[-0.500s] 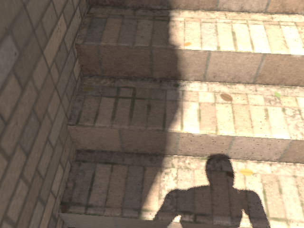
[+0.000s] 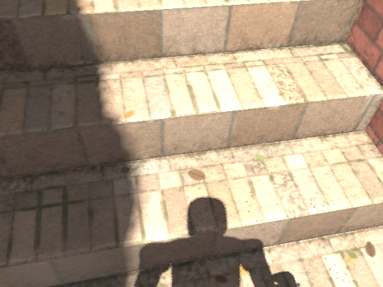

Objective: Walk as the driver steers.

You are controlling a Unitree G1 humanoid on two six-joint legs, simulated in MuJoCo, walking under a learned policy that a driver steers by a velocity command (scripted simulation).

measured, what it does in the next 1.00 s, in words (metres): steps to the right, turning left: right foot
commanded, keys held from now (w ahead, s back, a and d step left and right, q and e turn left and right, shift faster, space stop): q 1.00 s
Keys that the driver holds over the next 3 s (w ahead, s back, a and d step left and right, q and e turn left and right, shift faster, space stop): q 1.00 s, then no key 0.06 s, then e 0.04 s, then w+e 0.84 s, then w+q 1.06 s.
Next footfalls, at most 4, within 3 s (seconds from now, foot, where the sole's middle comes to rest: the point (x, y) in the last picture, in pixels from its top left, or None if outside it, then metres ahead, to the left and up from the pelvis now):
0.56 right None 0.06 -0.16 -0.77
1.18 left None -0.07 0.04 -0.77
1.78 right None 0.38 -0.12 -0.60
2.32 left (178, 192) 0.64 0.06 -0.43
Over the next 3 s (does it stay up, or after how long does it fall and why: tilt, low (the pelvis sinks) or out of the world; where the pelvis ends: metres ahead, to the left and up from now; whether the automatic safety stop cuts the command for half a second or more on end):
stays up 0.88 0.02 0.51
